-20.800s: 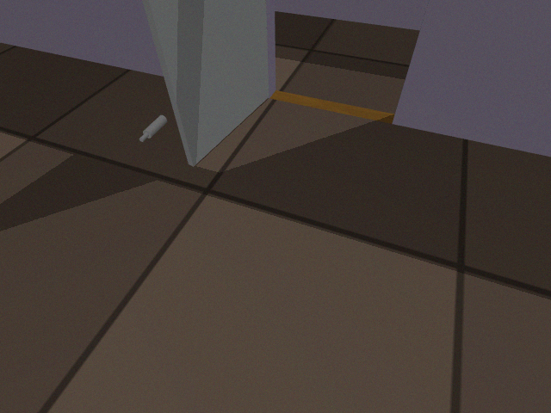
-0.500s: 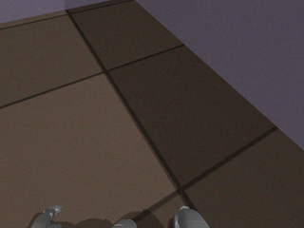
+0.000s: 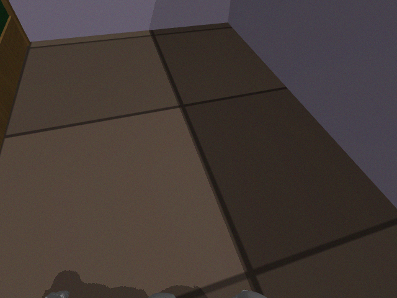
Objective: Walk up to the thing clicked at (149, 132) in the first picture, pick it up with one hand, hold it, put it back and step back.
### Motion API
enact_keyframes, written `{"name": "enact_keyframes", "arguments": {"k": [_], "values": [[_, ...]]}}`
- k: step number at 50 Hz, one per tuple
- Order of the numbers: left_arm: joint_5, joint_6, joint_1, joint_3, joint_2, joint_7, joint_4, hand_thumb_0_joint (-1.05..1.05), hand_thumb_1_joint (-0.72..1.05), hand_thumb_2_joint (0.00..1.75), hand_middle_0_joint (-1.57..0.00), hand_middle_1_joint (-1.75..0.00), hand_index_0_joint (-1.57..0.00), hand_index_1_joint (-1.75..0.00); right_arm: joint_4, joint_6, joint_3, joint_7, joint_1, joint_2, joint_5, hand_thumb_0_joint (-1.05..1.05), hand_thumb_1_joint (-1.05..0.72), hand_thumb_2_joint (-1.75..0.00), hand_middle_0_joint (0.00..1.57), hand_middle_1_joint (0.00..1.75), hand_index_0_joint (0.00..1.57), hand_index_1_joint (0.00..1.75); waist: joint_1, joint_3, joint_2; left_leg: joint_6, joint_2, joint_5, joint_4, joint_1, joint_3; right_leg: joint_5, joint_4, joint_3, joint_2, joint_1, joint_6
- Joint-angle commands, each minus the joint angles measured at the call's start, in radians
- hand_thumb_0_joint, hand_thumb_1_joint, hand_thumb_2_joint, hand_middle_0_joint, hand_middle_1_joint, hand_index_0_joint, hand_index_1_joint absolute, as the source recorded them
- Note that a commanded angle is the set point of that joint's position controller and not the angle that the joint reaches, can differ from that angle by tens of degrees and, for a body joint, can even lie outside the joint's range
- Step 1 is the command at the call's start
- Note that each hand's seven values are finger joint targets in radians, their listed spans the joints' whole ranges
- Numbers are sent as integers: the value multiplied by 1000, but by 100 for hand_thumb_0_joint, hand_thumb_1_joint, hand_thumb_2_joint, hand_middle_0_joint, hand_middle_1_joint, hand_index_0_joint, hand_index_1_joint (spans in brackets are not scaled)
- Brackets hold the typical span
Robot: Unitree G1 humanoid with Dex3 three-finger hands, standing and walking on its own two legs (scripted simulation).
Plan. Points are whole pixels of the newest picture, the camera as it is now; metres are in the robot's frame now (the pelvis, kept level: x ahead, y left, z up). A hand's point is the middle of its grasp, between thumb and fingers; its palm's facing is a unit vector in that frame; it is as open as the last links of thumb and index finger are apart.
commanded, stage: walk up
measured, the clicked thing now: out of the picture -0.18 -0.78 -0.72
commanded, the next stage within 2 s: stand in 0.66 s
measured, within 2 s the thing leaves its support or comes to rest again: neither
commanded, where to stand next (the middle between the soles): +0.09 -0.02 m, yaw +1 degrees
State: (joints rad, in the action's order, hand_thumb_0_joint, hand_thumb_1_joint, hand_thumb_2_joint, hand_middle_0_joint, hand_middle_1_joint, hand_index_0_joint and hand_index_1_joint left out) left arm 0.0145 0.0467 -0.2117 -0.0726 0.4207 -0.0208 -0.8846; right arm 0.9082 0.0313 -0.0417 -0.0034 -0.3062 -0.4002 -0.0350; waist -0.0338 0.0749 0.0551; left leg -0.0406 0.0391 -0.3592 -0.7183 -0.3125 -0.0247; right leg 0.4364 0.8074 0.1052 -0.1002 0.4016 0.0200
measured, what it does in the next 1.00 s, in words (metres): stands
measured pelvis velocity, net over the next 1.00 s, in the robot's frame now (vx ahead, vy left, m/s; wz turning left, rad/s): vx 0.00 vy -0.02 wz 0.05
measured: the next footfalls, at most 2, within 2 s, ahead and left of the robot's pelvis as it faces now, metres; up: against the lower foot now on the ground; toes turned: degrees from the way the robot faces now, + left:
none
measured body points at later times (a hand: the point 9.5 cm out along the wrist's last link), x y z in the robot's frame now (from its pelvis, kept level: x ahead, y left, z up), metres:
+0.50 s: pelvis +0.00 -0.01 +0.02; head +0.00 -0.01 +0.47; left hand +0.05 +0.31 -0.10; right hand +0.14 -0.29 -0.10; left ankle +0.02 +0.10 -0.71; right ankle +0.02 -0.15 -0.71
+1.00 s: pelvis +0.00 -0.02 +0.03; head +0.01 -0.02 +0.48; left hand +0.07 +0.28 -0.10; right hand +0.11 -0.32 -0.10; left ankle +0.02 +0.10 -0.71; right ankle +0.02 -0.15 -0.71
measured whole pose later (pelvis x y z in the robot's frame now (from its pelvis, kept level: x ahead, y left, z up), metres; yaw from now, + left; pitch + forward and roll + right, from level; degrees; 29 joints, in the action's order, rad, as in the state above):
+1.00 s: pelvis +0.00 -0.02 +0.03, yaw +3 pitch -2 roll +0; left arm 0.01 -0.02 -0.09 0.01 0.35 0.00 -1.14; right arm 1.15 0.01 -0.01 0.01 -0.07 -0.35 -0.01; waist 0.00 0.06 0.01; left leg 0.01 0.01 -0.15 -0.34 -0.14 0.05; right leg 0.17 0.34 0.04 -0.04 0.13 -0.02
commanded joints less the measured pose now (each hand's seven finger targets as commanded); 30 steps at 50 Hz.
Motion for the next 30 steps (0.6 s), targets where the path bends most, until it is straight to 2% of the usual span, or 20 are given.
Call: {"name": "enact_keyframes", "arguments": {"k": [1, 2, 3, 4, 6, 7, 8, 9, 10, 11, 12, 13, 14, 16, 17, 21, 23, 26, 27, 30], "values": [[-13, -37, 54, -46, 184, 3, 61, 0, 90, 90, -20, -30, -20, -30, -86, 36, -60, -29, 101, -270, -1, 0, -90, -90, 20, 30, 20, 30, 8, 59, -167, -185, -290, -145, 411, -121, 483, 76, 108, -153, -2, 46, 1], [-20, -39, 26, -40, 167, 4, 41, 0, 90, 90, -20, -30, -20, -30, -83, 41, -43, -31, 113, -239, 4, 0, -90, -90, 20, 30, 20, 30, -2, 20, -175, -154, -246, 68, 350, -36, 398, 50, 74, -149, 8, 61, -1], [-21, -41, -3, -34, 168, 7, 23, 0, 90, 90, -20, -30, -20, -30, -77, 45, -40, -30, 104, -232, 11, 0, -90, -90, 20, 30, 20, 30, -1, -27, -193, -133, -229, 207, 315, 25, 344, 30, 45, -134, 15, 48, -2], [-18, -42, -3, -28, 163, 9, 14, 0, 90, 90, -20, -30, -20, -30, -71, 46, -43, -26, 89, -234, 16, 0, -90, -90, 20, 30, 20, 30, 10, -70, -210, -121, -226, 282, 299, 65, 334, 25, 15, -117, 26, 27, -4], [-16, -53, 24, -20, 149, 18, 4, 0, 90, 90, -20, -30, -20, -30, -55, 36, -48, -22, 81, -239, 14, 0, -90, -90, 20, 30, 20, 30, 29, -116, -233, -126, -230, 389, 251, 112, 321, 38, -96, -92, 42, -32, -7], [-16, -62, 19, -15, 141, 23, -3, 0, 90, 90, -20, -30, -20, -30, -51, 28, -46, -22, 83, -235, 16, 0, -90, -90, 20, 30, 20, 30, 27, -127, -230, -123, -218, 449, 217, 113, 288, 2, -183, -81, 57, -78, -9], [-16, -72, 3, -10, 134, 28, -17, 0, 90, 90, -20, -30, -20, -30, -51, 20, -44, -21, 96, -233, 18, 0, -90, -90, 20, 30, 20, 30, 16, -130, -220, -112, -198, 485, 176, 94, 250, -97, -296, -69, 66, -140, -7], [-12, -84, -12, -9, 142, 33, -33, 0, 90, 90, -20, -30, -20, -30, -49, 15, -37, -20, 110, -214, 28, 0, -90, -90, 20, 30, 20, 30, 6, -147, -181, -85, -176, 535, 131, 80, 216, -235, -356, -90, 60, -209, -3], [-7, -96, -28, -11, 168, 40, -45, 0, 90, 90, -20, -30, -20, -30, -47, 13, -29, -19, 115, -189, 40, 0, -90, -90, 20, 30, 20, 30, -2, -180, -136, -49, -151, 527, 79, 57, 187, -384, -360, -149, 6, -278, 20], [0, -105, -26, -13, 208, 45, -45, 0, 90, 90, -20, -30, -20, -30, -49, 11, -23, -18, 115, -169, 46, 0, -90, -90, 20, 30, 20, 30, 11, -193, -64, -16, -101, 464, 48, 8, 151, -517, -351, -244, -75, -314, 52], [-4, -104, 23, -14, 238, 42, -48, 0, 90, 90, -20, -30, -20, -30, -32, 5, -24, -18, 109, -161, 44, 0, -90, -90, 20, 30, 20, 30, 36, -159, -25, -5, -67, 268, 84, 2, 127, -453, -342, -295, -131, -257, 96], [-4, -102, 76, -10, 240, 37, -36, 0, 90, 90, -20, -30, -20, -30, -4, 2, -28, -18, 85, -163, 38, 0, -90, -90, 20, 30, 20, 30, 60, -144, 12, 0, -65, 176, 124, 65, 126, -400, -324, -287, -148, -189, 111], [-5, -99, 93, 2, 209, 33, -33, 0, 90, 90, -20, -30, -20, -30, 13, 2, -35, -17, 99, -184, 33, 0, -90, -90, 20, 30, 20, 30, 65, -132, -7, -11, -82, 181, 171, 111, 154, -348, -325, -241, -121, -135, 85], [-11, -98, 88, 17, 172, 30, -51, 0, 90, 90, -20, -30, -20, -30, 18, 6, -38, -6, 172, -204, 31, 0, -90, -90, 20, 30, 20, 30, 39, -100, -23, -34, -123, 222, 220, 87, 212, -244, -329, -150, -33, -130, 31], [-9, -100, 76, 20, 169, 29, -63, 0, 90, 90, -20, -30, -20, -30, 18, 5, -32, -1, 197, -199, 31, 0, -90, -90, 20, 30, 20, 30, 28, -97, -21, -41, -131, 204, 233, 84, 219, -205, -347, -146, -25, -137, 25], [-6, -103, 125, 19, 180, 30, -89, 0, 90, 90, -20, -30, -20, -30, 57, -1, -19, 8, 211, -179, 30, 0, -90, -90, 20, 30, 20, 30, 39, -43, 7, -19, -105, 117, 291, 37, 204, -111, -427, -188, -47, -160, 28], [-7, -103, 119, 23, 169, 29, -105, 0, 90, 90, -20, -30, -20, -30, 75, 0, -14, 12, 238, -182, 29, 0, -90, -90, 20, 30, 20, 30, 28, -43, -30, -15, -111, 100, 323, 51, 216, -103, -439, -174, -38, -166, 22], [-7, -105, 132, 23, 171, 28, -125, 0, 90, 90, -20, -30, -20, -30, 97, 0, -8, 16, 254, -174, 28, 0, -90, -90, 20, 30, 20, 30, 23, -50, -33, -8, -112, 116, 348, 58, 213, -101, -473, -170, -36, -198, 14], [-8, -105, 147, 24, 170, 27, -122, 0, 90, 90, -20, -30, -20, -30, 104, 1, -7, 16, 247, -175, 26, 0, -90, -90, 20, 30, 20, 30, 28, -48, -40, -4, -112, 93, 370, 49, 216, -95, -478, -168, -36, -211, 11], [-9, -104, 141, 25, 164, 27, -140, 0, 90, 90, -20, -30, -20, -30, 122, 5, -5, 14, 264, -177, 25, 0, -90, -90, 20, 30, 20, 30, 18, -88, -70, 1, -128, 173, 393, 68, 223, -179, -471, -140, -27, -273, 8]]}}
